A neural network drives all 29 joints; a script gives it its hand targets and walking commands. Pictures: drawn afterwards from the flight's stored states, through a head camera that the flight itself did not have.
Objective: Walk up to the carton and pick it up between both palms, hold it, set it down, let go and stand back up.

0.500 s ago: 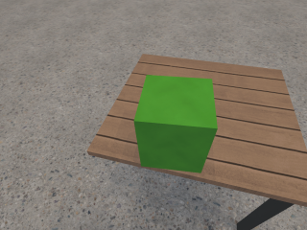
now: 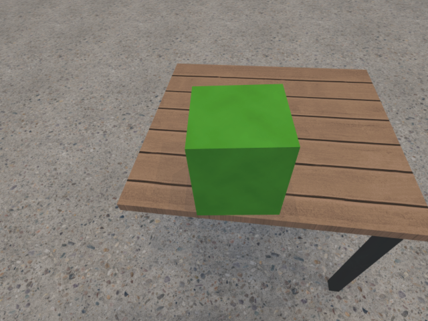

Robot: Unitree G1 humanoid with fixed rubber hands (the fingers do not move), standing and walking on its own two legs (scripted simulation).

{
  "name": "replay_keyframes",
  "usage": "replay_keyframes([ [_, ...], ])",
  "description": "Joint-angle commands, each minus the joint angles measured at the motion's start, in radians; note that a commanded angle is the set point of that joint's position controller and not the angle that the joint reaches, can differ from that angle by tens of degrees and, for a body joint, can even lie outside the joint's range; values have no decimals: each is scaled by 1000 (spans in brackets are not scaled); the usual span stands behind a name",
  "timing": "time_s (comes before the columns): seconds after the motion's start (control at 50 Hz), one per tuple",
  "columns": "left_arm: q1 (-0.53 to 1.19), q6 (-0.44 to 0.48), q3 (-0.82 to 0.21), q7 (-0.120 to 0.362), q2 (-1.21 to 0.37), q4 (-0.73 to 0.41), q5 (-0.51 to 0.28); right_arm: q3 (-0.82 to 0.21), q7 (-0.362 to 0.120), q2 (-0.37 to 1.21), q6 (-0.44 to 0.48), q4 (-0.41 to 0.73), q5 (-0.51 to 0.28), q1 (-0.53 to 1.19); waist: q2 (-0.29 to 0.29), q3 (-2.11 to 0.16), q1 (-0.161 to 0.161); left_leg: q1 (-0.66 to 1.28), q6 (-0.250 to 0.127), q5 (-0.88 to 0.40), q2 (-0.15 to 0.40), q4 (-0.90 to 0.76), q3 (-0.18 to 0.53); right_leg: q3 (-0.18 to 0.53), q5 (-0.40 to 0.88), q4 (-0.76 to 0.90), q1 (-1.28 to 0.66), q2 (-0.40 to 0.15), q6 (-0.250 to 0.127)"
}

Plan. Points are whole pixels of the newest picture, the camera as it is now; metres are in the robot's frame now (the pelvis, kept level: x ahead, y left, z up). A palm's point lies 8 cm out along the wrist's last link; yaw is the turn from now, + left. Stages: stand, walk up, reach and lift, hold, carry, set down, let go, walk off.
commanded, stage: walk up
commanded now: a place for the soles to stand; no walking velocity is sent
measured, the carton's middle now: (237, 153) +0.50 -0.04 +0.00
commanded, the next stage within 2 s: none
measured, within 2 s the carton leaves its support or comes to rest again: neither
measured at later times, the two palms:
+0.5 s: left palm out of the picture +0.09 +0.24 -0.12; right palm out of the picture +0.05 -0.20 -0.10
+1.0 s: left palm out of the picture +0.14 +0.16 -0.10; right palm out of the picture +0.08 -0.27 -0.11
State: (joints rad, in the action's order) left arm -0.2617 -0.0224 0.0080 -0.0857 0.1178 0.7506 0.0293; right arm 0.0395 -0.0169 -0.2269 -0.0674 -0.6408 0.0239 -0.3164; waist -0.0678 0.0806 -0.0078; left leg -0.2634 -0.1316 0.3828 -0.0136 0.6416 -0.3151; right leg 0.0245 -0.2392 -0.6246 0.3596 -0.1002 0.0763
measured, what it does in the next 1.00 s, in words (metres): steps on the spot: left foot, then right foot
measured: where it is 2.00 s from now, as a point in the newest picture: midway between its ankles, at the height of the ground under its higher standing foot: outside the picture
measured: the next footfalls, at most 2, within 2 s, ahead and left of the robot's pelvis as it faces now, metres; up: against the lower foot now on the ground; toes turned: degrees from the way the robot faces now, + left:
left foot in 0.40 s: +0.05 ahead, +0.15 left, +0.00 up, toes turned -1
right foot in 0.64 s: +0.05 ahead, -0.10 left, +0.00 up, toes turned -5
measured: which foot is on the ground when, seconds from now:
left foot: down 0.00-0.20, up 0.22-0.38, down 0.40-1.00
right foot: down 0.00-0.42, up 0.44-0.62, down 0.64-1.00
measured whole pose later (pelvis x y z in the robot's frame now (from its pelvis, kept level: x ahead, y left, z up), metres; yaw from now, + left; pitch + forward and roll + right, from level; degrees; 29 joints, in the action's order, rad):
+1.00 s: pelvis +0.02 -0.05 +0.01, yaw +0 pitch -1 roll +0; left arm -0.20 -0.03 0.03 0.03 0.14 0.73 0.02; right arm 0.02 0.05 -0.15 0.01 -0.74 0.03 -0.32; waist 0.00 0.03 -0.02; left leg -0.24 0.09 0.30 0.10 0.54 0.09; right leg -0.11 -0.30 -0.54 0.24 0.07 -0.10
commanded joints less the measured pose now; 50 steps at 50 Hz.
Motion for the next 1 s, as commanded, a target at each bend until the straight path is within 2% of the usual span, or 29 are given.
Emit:
replay_keyframes([
  [0.0,-50,8,26,-7,84,-55,-8,43,4,-110,15,93,1,-21,22,-13,6,-29,142,-33,243,-344,277,-73,-51,-63,51,67,-46],
  [0.04,-22,8,27,-8,93,-67,3,38,9,-100,19,96,-1,-41,-12,-12,-16,8,142,-87,295,-372,346,-44,-191,-176,103,69,-61],
  [0.1,-32,14,23,-15,76,-75,2,45,25,-126,21,101,2,-30,15,-45,-11,113,111,-305,326,-315,315,-34,-232,-206,161,57,-82],
  [0.14,-129,22,29,-9,66,-52,12,43,34,-117,22,98,3,-17,-7,-76,24,122,194,-399,325,-304,287,-56,-234,-95,71,59,-106],
  [0.16,-204,32,40,-2,89,-22,16,42,35,-119,18,104,-4,20,39,-92,71,51,249,-407,292,-278,236,-70,-156,26,-65,56,-134],
  [0.18,-307,45,57,0,103,4,23,46,33,-129,18,109,-8,84,99,-86,148,-141,335,-348,226,-71,156,-25,-14,210,-278,9,-211],
  [0.2,-367,57,80,-6,163,18,26,40,19,-84,12,139,0,140,333,-51,198,-307,364,-218,75,311,131,365,5,355,-292,-226,-353],
  [0.22,-215,57,63,-21,151,-24,5,42,6,-82,-5,119,12,21,367,-69,94,-260,254,263,66,547,373,586,50,381,-131,-317,-422],
  [0.24,-77,63,50,-31,133,-75,-2,46,1,-84,-16,108,15,-23,283,-56,23,-229,217,317,83,582,463,495,-21,379,-31,-291,-402],
  [0.28,80,65,28,-12,121,-119,6,16,-2,-21,13,61,9,-111,170,-87,-60,-129,172,244,80,371,404,201,-140,358,-12,-157,-274],
  [0.32,104,45,32,31,153,-105,4,-2,-2,25,48,31,1,-137,219,-61,-50,-21,171,121,41,43,285,26,-30,263,-7,-35,-207],
  [0.36,23,11,35,74,148,-45,-15,7,13,22,76,3,9,-203,163,-67,-43,120,174,-154,-26,-157,201,-45,-78,116,70,15,-173],
  [0.38,4,-1,25,93,125,-36,-13,18,22,-9,87,21,18,-203,81,-39,-39,111,173,-188,52,-214,331,-58,-145,24,111,49,-137],
  [0.4,-17,-5,11,106,65,-56,-16,38,30,-89,96,58,26,-160,-95,-57,-17,43,96,25,251,-357,648,-78,-254,-99,165,106,-78],
  [0.42,5,-15,19,109,94,-62,-13,51,38,-127,93,99,23,-80,-106,12,-17,-150,4,216,333,-434,769,-37,-289,-158,80,109,-77],
  [0.44,24,-17,23,112,105,-79,-14,39,42,-106,95,110,20,-10,-115,63,6,-207,-23,210,324,-453,756,-17,-263,-209,60,92,-70],
  [0.46,50,-16,24,112,98,-76,-12,29,47,-68,104,102,18,-15,-64,87,2,-150,-26,99,325,-429,729,-12,-255,-205,103,89,-81],
  [0.48,40,-13,21,110,91,-81,-10,27,51,-67,110,101,15,-17,-108,54,7,-100,-22,39,314,-409,711,-9,-242,-189,118,77,-88],
  [0.54,34,-3,26,116,94,-73,2,22,58,-41,127,66,17,-48,-92,-73,-4,79,-20,-296,309,-303,633,5,-194,-108,82,76,-108],
  [0.6,33,15,19,119,60,-79,-2,19,52,-25,126,57,1,-34,-86,-117,14,40,61,-429,233,-200,501,-18,18,175,-129,101,-121],
  [0.64,28,25,41,113,133,-86,6,13,42,1,120,36,-2,-90,30,-135,-6,-85,117,-253,160,-162,433,81,149,194,-298,7,-150],
  [0.66,63,23,49,116,158,-89,-2,5,43,27,117,28,-5,-77,99,-127,-25,-35,151,-140,105,-181,386,105,119,195,-201,-4,-174],
  [0.68,77,21,46,117,147,-87,-6,5,49,20,112,22,-1,-81,93,-103,-27,7,162,-137,93,-196,365,109,99,211,-154,-4,-181],
  [0.74,68,17,39,114,131,-74,-12,1,50,8,113,10,2,-39,55,-81,-4,25,150,-231,110,-183,402,52,149,211,-151,29,-155],
  [0.78,81,15,40,114,135,-77,-13,6,52,-4,112,-9,4,-68,101,-77,-13,8,158,-255,102,-164,389,52,189,217,-165,27,-156],
  [0.86,56,17,55,110,154,-92,-10,-3,60,18,106,-20,4,-49,104,-126,0,-18,178,-200,78,-130,359,69,276,220,-227,5,-159],
  [0.88,56,14,55,110,157,-94,-11,-10,65,22,103,-22,-3,-38,157,-98,5,-45,178,-179,79,-128,361,66,235,233,-207,-3,-161],
  [0.9,79,10,59,107,152,-105,-7,-5,66,15,102,-22,2,-51,107,-98,-6,-31,182,-180,76,-123,344,82,240,233,-210,-13,-181],
  [0.98,38,9,60,107,150,-106,-13,-4,70,19,94,-37,2,-45,119,-80,3,-38,189,-174,65,-102,323,71,276,246,-182,-16,-160],
])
